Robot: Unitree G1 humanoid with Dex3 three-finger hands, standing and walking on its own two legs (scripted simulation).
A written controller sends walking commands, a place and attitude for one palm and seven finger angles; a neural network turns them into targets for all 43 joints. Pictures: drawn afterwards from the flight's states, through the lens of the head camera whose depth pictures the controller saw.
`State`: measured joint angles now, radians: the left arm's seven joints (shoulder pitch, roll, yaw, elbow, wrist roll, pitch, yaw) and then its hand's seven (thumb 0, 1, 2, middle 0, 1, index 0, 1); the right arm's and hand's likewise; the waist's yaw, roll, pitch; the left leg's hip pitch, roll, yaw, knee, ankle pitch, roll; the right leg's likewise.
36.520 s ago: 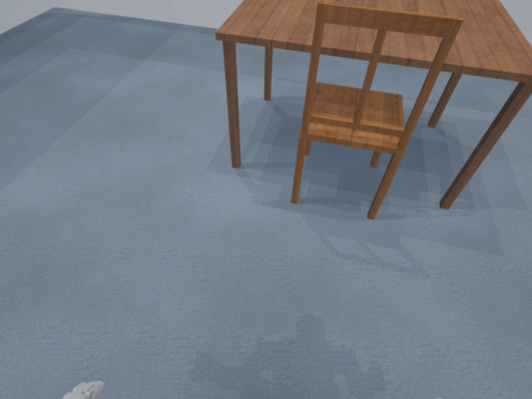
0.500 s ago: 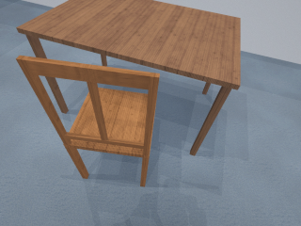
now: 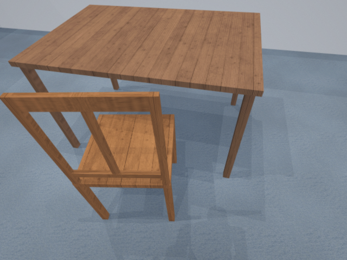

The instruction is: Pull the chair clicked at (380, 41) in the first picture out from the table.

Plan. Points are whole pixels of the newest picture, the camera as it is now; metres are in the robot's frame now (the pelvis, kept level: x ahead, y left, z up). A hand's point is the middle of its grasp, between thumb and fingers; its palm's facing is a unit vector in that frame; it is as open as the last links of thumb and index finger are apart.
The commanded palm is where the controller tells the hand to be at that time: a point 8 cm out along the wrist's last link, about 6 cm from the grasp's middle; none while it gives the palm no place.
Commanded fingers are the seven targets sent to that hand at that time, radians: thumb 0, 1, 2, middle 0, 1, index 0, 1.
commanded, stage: look again from close up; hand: left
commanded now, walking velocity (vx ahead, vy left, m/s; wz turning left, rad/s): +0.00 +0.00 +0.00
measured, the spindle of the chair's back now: (103, 146) +0.47 +0.26 -0.07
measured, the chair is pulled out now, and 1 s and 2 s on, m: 0.22 0.22 0.22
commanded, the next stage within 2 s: shuffle to correct the standing spot in 0.62 s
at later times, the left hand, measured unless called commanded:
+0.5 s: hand out of the picture +0.01 +0.13 -0.17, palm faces +0.01 -0.98 -0.17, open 7.3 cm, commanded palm none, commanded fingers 0.00 0.90 0.90 -0.20 -0.30 -0.20 -0.30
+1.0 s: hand out of the picture +0.01 +0.18 -0.17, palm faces +0.05 -0.97 -0.22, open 7.3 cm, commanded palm none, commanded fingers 0.00 0.90 0.90 -0.20 -0.30 -0.20 -0.30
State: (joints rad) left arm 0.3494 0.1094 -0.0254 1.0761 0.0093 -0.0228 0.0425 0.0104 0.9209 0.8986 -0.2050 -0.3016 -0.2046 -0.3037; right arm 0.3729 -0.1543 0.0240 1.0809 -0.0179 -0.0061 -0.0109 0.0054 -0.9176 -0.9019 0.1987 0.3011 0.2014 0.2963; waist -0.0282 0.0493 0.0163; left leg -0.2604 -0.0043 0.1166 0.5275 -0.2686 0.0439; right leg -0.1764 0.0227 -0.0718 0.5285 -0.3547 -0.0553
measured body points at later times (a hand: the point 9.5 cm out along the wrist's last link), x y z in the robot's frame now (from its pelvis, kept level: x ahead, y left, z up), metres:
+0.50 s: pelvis +0.02 -0.03 +0.00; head +0.03 -0.03 +0.45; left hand +0.01 +0.19 -0.16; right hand +0.04 -0.25 -0.15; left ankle +0.01 +0.09 -0.73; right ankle -0.04 -0.08 -0.73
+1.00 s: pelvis +0.02 +0.00 +0.00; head +0.04 +0.00 +0.45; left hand +0.01 +0.23 -0.16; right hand +0.03 -0.23 -0.16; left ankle +0.01 +0.09 -0.73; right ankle -0.04 -0.08 -0.73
